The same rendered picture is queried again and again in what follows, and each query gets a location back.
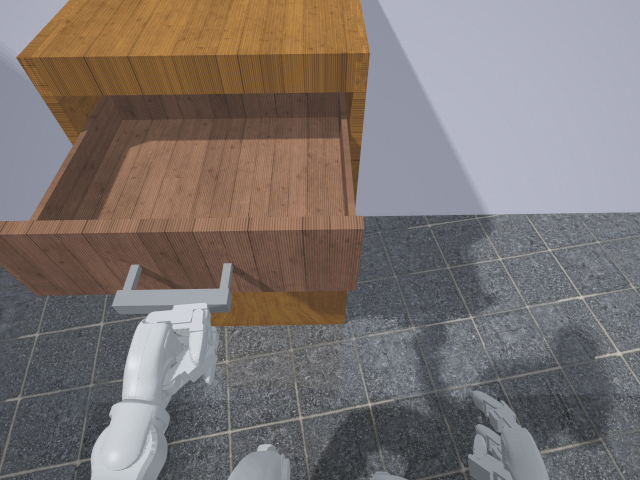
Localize left robot shin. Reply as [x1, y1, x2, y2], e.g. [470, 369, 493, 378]
[257, 444, 277, 452]

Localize handle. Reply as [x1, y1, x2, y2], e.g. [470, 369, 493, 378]
[112, 263, 233, 314]

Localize robot left hand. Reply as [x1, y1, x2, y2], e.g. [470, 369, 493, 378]
[122, 303, 219, 409]

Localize robot right hand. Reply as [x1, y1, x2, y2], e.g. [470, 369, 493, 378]
[468, 390, 549, 480]

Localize drawer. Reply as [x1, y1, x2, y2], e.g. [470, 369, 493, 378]
[0, 92, 364, 296]

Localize cabinet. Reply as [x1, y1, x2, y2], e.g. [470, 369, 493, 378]
[16, 0, 370, 326]

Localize robot left thigh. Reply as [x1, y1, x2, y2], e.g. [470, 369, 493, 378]
[228, 451, 290, 480]

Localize left robot forearm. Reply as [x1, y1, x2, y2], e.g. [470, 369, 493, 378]
[91, 400, 170, 480]

